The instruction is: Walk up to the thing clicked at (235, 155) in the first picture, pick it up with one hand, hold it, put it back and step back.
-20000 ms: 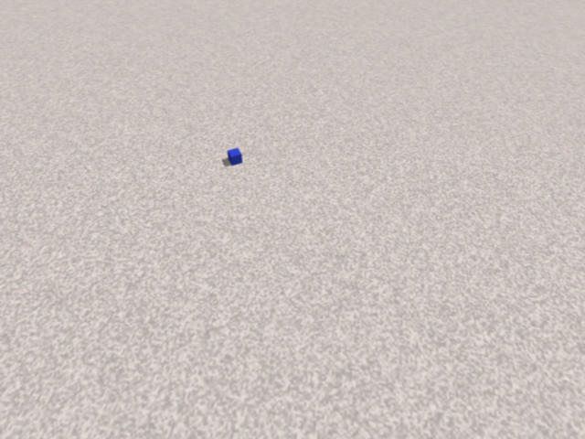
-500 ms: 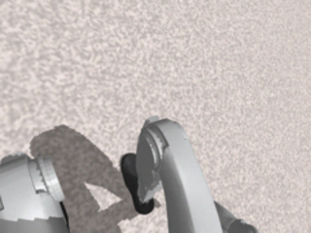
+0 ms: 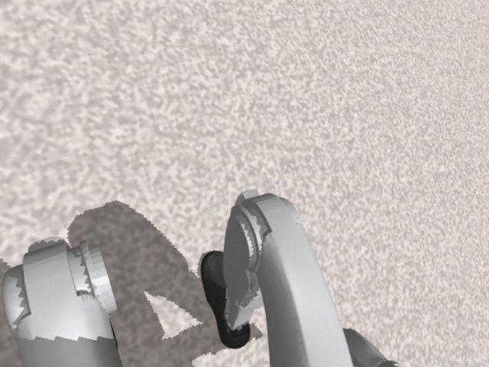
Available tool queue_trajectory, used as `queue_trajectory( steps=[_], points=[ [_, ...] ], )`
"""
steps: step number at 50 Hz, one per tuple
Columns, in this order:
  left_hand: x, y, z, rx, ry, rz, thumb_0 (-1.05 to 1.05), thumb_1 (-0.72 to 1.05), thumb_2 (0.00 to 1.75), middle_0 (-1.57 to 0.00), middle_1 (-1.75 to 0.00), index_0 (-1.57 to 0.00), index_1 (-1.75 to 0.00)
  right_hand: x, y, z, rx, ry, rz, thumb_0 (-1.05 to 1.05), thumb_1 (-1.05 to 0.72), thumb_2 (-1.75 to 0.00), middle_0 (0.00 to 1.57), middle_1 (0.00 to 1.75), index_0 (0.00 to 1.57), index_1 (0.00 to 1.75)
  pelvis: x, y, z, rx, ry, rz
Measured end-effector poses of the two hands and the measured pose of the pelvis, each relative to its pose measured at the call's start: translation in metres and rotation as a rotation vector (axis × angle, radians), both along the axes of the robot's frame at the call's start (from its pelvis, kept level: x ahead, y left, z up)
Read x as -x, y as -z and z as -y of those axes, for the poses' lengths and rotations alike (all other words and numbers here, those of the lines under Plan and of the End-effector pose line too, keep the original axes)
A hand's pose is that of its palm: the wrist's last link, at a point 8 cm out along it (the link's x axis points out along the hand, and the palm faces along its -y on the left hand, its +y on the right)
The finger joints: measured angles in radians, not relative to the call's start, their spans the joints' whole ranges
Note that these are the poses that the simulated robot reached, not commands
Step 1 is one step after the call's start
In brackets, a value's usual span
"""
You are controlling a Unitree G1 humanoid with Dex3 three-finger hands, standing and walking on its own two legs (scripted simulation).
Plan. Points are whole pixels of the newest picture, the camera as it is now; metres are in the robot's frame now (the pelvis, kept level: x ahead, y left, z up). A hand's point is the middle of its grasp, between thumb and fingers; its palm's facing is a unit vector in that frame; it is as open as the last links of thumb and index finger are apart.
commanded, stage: settle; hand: left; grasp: from above
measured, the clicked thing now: out of the picture +0.44 +0.34 -0.25
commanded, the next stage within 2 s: lift in 0.48 s
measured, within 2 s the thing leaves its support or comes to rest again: neither
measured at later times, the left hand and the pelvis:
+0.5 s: hand out of the picture +0.41 +0.33 -0.13, palm faces -0.47 -0.09 -0.88, open 8.8 cm; pelvis -0.01 -0.01 +0.03, yaw +5 degrees
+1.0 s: hand out of the picture +0.38 +0.34 -0.05, palm faces -0.48 -0.10 -0.87, open 8.7 cm; pelvis -0.01 -0.01 +0.08, yaw +7 degrees
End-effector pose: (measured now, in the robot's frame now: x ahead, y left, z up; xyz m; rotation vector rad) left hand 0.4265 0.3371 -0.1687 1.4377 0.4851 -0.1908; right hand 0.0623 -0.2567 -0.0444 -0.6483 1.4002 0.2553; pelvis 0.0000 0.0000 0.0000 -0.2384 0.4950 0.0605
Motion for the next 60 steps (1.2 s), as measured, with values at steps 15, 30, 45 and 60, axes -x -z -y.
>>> queue_trajectory(
  steps=[15, 30, 45, 60],
  points=[
    [0.010, -0.068, -0.001, -0.041, 0.015, -0.070, 0.01, 0.15, 0.41, -0.76, -0.52, -0.79, -0.47, -0.034, 0.010, 0.010, -0.064, 0.103, 0.093, 0.00, -0.91, -0.89, 0.20, 0.30, 0.21, 0.30, 0.004, -0.023, 0.006, -0.050, -0.036, -0.063],
    [0.010, -0.103, 0.002, -0.035, 0.073, -0.044, 0.01, 0.15, 0.37, -0.82, -0.45, -0.84, -0.40, -0.018, 0.009, 0.018, -0.005, 0.188, 0.067, 0.00, -0.91, -0.89, 0.20, 0.30, 0.21, 0.30, 0.009, -0.033, 0.009, -0.074, -0.049, -0.069],
    [0.029, -0.148, -0.003, -0.026, 0.028, -0.082, 0.01, 0.16, 0.33, -0.82, -0.44, -0.85, -0.39, -0.012, -0.015, 0.013, -0.011, 0.287, 0.079, 0.00, -0.91, -0.89, 0.21, 0.30, 0.21, 0.30, 0.011, -0.066, 0.007, -0.083, -0.064, -0.106],
    [0.065, -0.244, -0.004, -0.016, 0.033, -0.053, 0.01, 0.16, 0.32, -0.84, -0.42, -0.87, -0.37, -0.065, -0.076, 0.006, -0.040, 0.279, 0.238, 0.00, -0.90, -0.89, 0.21, 0.30, 0.21, 0.30, 0.012, -0.132, 0.004, -0.099, -0.080, -0.100]
  ],
)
